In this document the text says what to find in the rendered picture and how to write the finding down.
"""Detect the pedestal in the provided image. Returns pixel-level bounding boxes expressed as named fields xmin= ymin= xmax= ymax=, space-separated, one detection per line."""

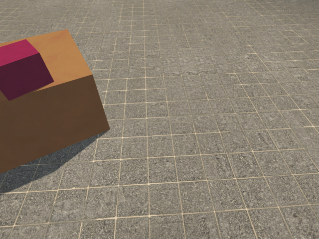
xmin=0 ymin=29 xmax=110 ymax=174

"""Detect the carton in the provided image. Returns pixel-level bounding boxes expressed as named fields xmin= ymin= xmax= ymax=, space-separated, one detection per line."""
xmin=0 ymin=39 xmax=54 ymax=101

